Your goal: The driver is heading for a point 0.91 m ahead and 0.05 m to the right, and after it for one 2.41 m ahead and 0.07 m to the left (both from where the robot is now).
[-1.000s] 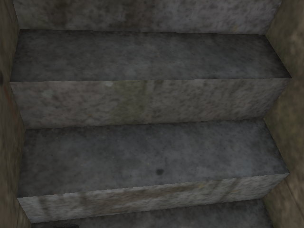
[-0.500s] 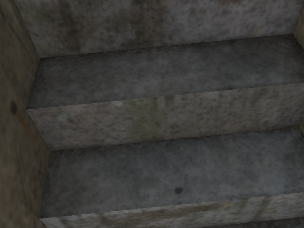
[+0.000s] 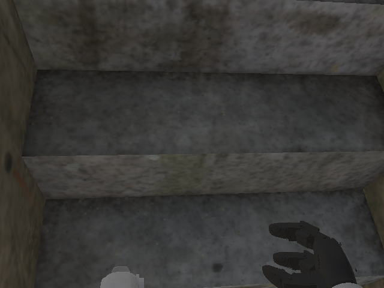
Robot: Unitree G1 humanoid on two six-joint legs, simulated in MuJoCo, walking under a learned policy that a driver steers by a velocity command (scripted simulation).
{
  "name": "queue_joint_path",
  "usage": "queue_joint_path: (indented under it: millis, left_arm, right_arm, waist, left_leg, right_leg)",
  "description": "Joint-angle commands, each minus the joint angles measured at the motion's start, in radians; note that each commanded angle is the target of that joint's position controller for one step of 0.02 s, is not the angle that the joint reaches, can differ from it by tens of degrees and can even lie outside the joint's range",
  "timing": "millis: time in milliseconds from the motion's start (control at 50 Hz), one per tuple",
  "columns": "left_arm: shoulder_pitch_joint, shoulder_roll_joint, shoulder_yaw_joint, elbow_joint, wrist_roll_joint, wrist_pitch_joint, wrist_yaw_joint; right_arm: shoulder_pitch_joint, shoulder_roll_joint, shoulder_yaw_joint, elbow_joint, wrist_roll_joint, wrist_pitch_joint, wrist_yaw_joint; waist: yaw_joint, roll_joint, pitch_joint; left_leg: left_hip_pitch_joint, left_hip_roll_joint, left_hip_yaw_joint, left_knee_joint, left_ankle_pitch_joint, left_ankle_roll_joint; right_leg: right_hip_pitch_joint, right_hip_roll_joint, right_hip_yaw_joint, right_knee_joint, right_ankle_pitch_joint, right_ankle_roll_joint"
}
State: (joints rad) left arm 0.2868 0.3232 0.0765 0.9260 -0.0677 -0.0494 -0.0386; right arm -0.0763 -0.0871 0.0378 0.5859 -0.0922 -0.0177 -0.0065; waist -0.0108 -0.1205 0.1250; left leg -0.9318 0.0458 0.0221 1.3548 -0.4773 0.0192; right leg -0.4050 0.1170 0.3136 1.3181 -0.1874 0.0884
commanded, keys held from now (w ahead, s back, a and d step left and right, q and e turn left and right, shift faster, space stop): w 1.00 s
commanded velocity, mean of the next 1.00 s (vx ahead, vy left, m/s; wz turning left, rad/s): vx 0.33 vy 0.00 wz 0.00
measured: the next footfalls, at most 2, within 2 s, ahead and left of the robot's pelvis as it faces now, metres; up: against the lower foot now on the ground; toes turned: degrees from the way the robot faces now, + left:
right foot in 0.32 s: +0.00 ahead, -0.22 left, +0.04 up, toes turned -2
right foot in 0.50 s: -0.19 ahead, -0.22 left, -0.16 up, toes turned +3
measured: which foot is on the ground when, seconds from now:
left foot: down 0.00-0.34, up 0.36-0.54, down 0.56-0.78, up 0.80-1.00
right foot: up 0.00-0.30, down 0.32-0.38, up 0.40-0.48, down 0.50-0.56, up 0.58-0.78, down 0.80-1.00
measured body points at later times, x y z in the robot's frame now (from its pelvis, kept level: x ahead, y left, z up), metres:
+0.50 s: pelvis +0.03 -0.15 +0.00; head +0.07 -0.18 +0.45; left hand -0.17 +0.00 -0.11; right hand +0.39 -0.26 +0.00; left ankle -0.04 -0.07 -0.49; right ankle -0.16 -0.22 -0.74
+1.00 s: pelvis -0.02 -0.23 +0.04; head +0.03 -0.26 +0.49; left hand -0.01 +0.04 -0.06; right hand +0.34 -0.31 +0.02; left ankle -0.06 -0.07 -0.66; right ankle +0.19 -0.45 -0.60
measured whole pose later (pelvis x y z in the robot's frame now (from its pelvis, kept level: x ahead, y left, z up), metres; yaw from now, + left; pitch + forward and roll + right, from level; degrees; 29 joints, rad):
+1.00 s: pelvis -0.02 -0.23 +0.04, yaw +6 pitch -1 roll +0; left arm 0.26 0.12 0.05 0.73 -0.02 0.06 0.10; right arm -0.25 -0.19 -0.05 0.54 0.01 0.02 0.07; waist 0.18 0.13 0.09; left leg -0.34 0.03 -0.08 0.81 0.10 -0.07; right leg -0.72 0.01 0.39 0.95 -0.27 0.06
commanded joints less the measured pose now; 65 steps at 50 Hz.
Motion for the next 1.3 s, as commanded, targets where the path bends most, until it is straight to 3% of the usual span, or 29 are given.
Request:
queue_joint_path:
  millis: [20,60,120,160,320,380,400,420,440,520,560,580,600,620,680,700,740,760,780,840,900,920,980,1060,1080,1140,1180,1240,1300]
  left_arm:
    - [-0.041,0.034,0.011,-0.171,0.033,0.028,-0.013]
    - [0.067,0.042,0.014,-0.183,0.028,0.1,0.031]
    - [0.146,0.033,0.014,-0.183,0.007,0.071,0.106]
    - [0.154,-0.175,-0.016,-0.107,0.111,0.083,0.082]
    - [0.125,-0.211,-0.07,-0.141,0.102,0.115,0.046]
    - [0.456,-0.267,-0.128,0.022,0.1,-0.026,0.057]
    - [0.556,-0.276,-0.124,0.069,0.123,-0.059,0.073]
    - [0.629,-0.251,-0.09,0.152,0.134,-0.068,0.093]
    - [0.51,-0.235,-0.086,0.162,0.128,-0.058,0.109]
    - [0.439,-0.081,-0.052,0.131,0.177,-0.065,0.124]
    - [0.199,-0.03,0.015,-0.013,0.068,-0.03,0.161]
    - [0.022,-0.016,0.032,-0.127,0.043,-0.022,0.144]
    - [0.53,-0.091,0.034,-0.072,-0.026,0.038,0.163]
    - [0.415,-0.099,0.021,-0.1,0.04,0.07,0.19]
    - [0.733,-0.118,0.049,0.014,0.138,0.137,0.135]
    - [0.916,-0.126,0.007,0.052,0.124,0.143,0.113]
    - [0.88,-0.098,0.022,0.004,0.127,0.123,0.136]
    - [0.564,-0.014,0.028,-0.019,0.162,0.084,0.11]
    - [0.243,-0.03,0.008,-0.169,0.166,0.059,0.08]
    - [-0.465,-0.055,0.024,-0.376,0.036,0.167,0.181]
    - [-0.371,0.103,0.066,-0.315,0.077,0.102,0.138]
    - [-0.169,-0.096,-0.033,-0.262,0.116,0.063,0.122]
    - [0.018,-0.061,0.005,-0.217,0.02,0.097,0.156]
    - [-0.083,-0.245,-0.018,-0.325,0.141,0.076,0.141]
    - [-0.192,-0.325,-0.041,-0.407,0.104,0.045,0.137]
    - [-0.171,-0.351,-0.1,-0.475,0.108,-0.045,0.163]
    - [-0.246,-0.131,-0.081,-0.586,0.147,-0.004,0.147]
    - [-0.295,-0.162,-0.059,-0.497,0.141,0.054,0.088]
    - [-0.483,-0.28,-0.11,-0.539,0.126,0.038,0.076]
  right_arm:
    - [0.074,-0.156,-0.078,0.07,0.066,0.037,0.003]
    - [-0.063,-0.116,-0.072,0.129,0.067,0.061,-0.038]
    - [0.003,-0.058,-0.033,0.088,0.086,0.053,-0.059]
    - [0.018,-0.135,-0.066,0.149,0.08,0.05,-0.035]
    - [-0.064,-0.189,-0.11,0.125,0.045,0.011,-0.092]
    - [-0.073,0.021,-0.072,0.032,0.006,0.027,-0.053]
    - [-0.213,0.038,-0.037,0.048,-0.008,0.008,-0.052]
    - [-0.376,0.039,-0.012,-0.029,0.001,-0.013,-0.04]
    - [-0.302,-0.021,-0.023,-0.057,0.021,-0.039,-0.03]
    - [-0.261,-0.034,0.009,-0.23,0.072,-0.095,0.018]
    - [0.229,-0.172,-0.07,-0.057,0.086,-0.092,0.002]
    - [0.378,-0.179,-0.098,0.048,0.123,-0.077,0.017]
    - [-0.127,-0.233,-0.118,0.017,0.012,-0.097,0.034]
    - [-0.085,-0.094,-0.113,-0.049,0.017,-0.085,-0.022]
    - [-0.548,-0.119,-0.104,-0.051,0.017,-0.079,-0.083]
    - [-0.605,-0.192,-0.114,-0.161,0.179,-0.043,-0.041]
    - [-0.744,-0.364,-0.157,-0.206,0.104,0.052,-0.036]
    - [-0.572,-0.288,-0.14,-0.216,0.085,0.086,-0.023]
    - [-0.383,-0.212,-0.159,-0.196,0.126,0.072,0.003]
    - [-0.038,-0.127,-0.174,-0.207,0.025,0.087,0.108]
    - [0.026,-0.199,-0.151,-0.19,0.086,0.088,0.037]
    - [0.148,-0.203,-0.142,-0.057,0.154,0.035,0.059]
    - [-0.014,-0.067,-0.096,-0.018,0.097,0.029,0.086]
    - [0.217,0.019,-0.039,0.158,0.107,0.043,0.008]
    - [0.27,-0.017,-0.013,0.204,0.068,-0.014,-0.006]
    - [0.154,-0.216,-0.075,0.253,0.016,-0.098,0.056]
    - [-0.013,-0.304,-0.108,0.15,0.085,-0.142,-0.013]
    - [0.306,-0.157,-0.08,0.246,0.052,-0.091,-0.062]
    - [0.526,-0.155,-0.079,0.28,0.035,-0.057,-0.083]
  waist:
    - [0.025,0.292,-0.402]
    - [0.167,0.589,-0.174]
    - [0.129,0.632,-0.19]
    - [0.201,0.73,-0.173]
    - [0.152,0.309,-0.18]
    - [0.165,-0.406,-0.019]
    - [0.294,-0.047,-0.007]
    - [0.328,-0.021,0.043]
    - [0.182,0.169,0.037]
    - [0.006,-0.366,-0.227]
    - [-0.235,0.05,-0.411]
    - [-0.316,0.485,-0.509]
    - [0.196,0.586,-0.608]
    - [0.11,0.206,-0.574]
    - [0.536,-0.374,-0.309]
    - [0.528,-0.231,-0.328]
    - [0.627,-0.087,-0.261]
    - [0.438,-0.427,-0.153]
    - [0.227,-0.395,-0.288]
    - [-0.124,-0.038,-0.2]
    - [-0.045,0.04,-0.259]
    - [-0.054,-0.119,-0.392]
    - [0.046,-0.227,-0.262]
    - [0.009,0.225,-0.105]
    - [-0.022,0.295,-0.059]
    - [0.219,0.428,0.038]
    - [0.232,0.512,-0.029]
    - [0.031,0.104,-0.241]
    - [-0.09,0.134,-0.242]
  left_leg:
    - [0.646,0.219,-0.548,-0.732,0.398,0.163]
    - [0.267,0.186,-0.35,-0.711,-0.135,0.146]
    - [0.271,0.149,-0.152,-0.71,-0.134,0.146]
    - [0.174,0.137,-0.097,-0.695,-0.578,0.147]
    - [0.287,0.243,-0.288,-0.673,-0.381,0.063]
    - [0.206,-0.179,0.199,0.464,-0.283,-0.13]
    - [0.07,-0.167,0.007,0.525,-0.249,-0.043]
    - [0.114,-0.105,0.124,0.455,-0.269,0.019]
    - [0.241,-0.152,0.153,0.291,-0.256,0.114]
    - [-0.027,-0.234,0.227,-0.118,-0.563,0.127]
    - [0.759,-0.039,-0.164,-1.017,0.373,0.168]
    - [1.351,0.174,-0.317,-1.013,1.061,0.31]
    - [1.788,0.531,-0.639,-0.667,1.301,0.43]
    - [1.478,0.617,-0.694,-0.643,1.062,0.355]
    - [0.535,0.334,-0.219,-0.788,0.393,0.098]
    - [0.646,0.198,0.05,-0.798,0.694,-0.01]
    - [0.629,-0.102,0.192,-0.433,0.942,-0.079]
    - [0.513,-0.163,0.069,-0.057,0.142,-0.104]
    - [0.594,-0.146,-0.107,0.161,0.196,-0.122]
    - [0.455,-0.035,-0.319,0.448,0.646,-0.072]
    - [0.464,-0.01,-0.278,0.173,0.592,-0.092]
    - [0.797,-0.048,-0.214,-0.056,0.499,-0.108]
    - [0.723,-0.038,0.02,-0.89,0.577,-0.076]
    - [0.754,0.013,0.181,-1.239,0.919,-0.027]
    - [0.776,0.121,0.05,-1.138,1.135,-0.006]
    - [0.783,0.296,0.015,-1.049,1.537,0.134]
    - [0.697,0.551,-0.281,-1.295,1.131,0.324]
    - [1.127,0.268,-0.04,-1.113,0.737,0.256]
    - [1.261,0.22,-0.075,-1.109,0.632,0.248]
  right_leg:
    - [-0.298,0.04,0.095,0.579,-0.021,0.029]
    - [-0.285,-0.006,-0.014,0.56,-0.016,0.016]
    - [-0.257,0.037,-0.142,0.608,0.053,0.006]
    - [-0.363,0.03,-0.243,0.512,0.159,-0.041]
    - [-0.096,-0.206,-0.327,-0.357,0.02,-0.175]
    - [-0.029,-0.112,-0.161,-0.94,0.615,-0.169]
    - [0.143,-0.122,-0.312,-1.074,0.56,-0.098]
    - [0.154,-0.14,-0.387,-1.325,0.616,-0.103]
    - [0.259,-0.175,-0.407,-1.586,0.765,-0.073]
    - [0.856,-0.199,-0.379,-0.696,3.003,0.091]
    - [0.336,-0.228,-0.116,-0.108,1.997,0.139]
    - [-0.231,-0.036,-0.184,0.368,-0.061,0.104]
    - [-0.99,-0.084,0.045,0.955,-0.815,0.098]
    - [-0.993,-0.183,0.185,1.001,-0.951,0.016]
    - [-0.19,-0.183,-0.208,0.475,-0.499,-0.156]
    - [-0.054,-0.195,-0.326,0.3,-0.635,-0.016]
    - [0.176,-0.063,-0.355,-0.438,-0.372,-0.084]
    - [0.145,-0.053,-0.174,-0.61,0.201,-0.148]
    - [0.09,-0.004,-0.033,-0.625,-0.043,-0.223]
    - [-0.486,-0.311,1.075,-1.144,-0.956,-0.326]
    - [-0.207,-0.286,0.647,-0.954,-0.534,-0.253]
    - [-0.215,-0.126,0.262,-0.68,-0.313,-0.237]
    - [-0.072,-0.064,-0.049,-0.43,0.023,-0.207]
    - [-0.383,0.235,-0.165,0.278,-0.426,-0.193]
    - [-0.682,0.263,-0.114,0.748,-0.543,-0.178]
    - [-1.048,0.043,-0.238,0.907,-0.42,-0.149]
    - [-0.839,-0.21,-0.116,0.577,-0.496,-0.162]
    - [-0.9,-0.117,-0.219,0.73,-0.239,-0.164]
    - [-0.953,-0.17,-0.33,0.562,-0.279,-0.135]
